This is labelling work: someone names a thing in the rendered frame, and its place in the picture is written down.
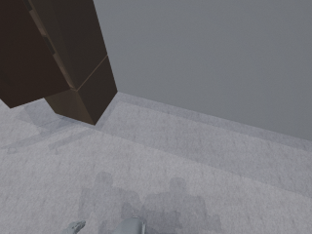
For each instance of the robot left thigh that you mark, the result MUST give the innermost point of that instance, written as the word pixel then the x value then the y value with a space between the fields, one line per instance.
pixel 130 226

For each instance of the robot left hand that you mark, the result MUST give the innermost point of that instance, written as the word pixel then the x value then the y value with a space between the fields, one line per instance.
pixel 74 227

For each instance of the cupboard door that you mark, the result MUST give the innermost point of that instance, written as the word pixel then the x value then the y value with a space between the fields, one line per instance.
pixel 28 69

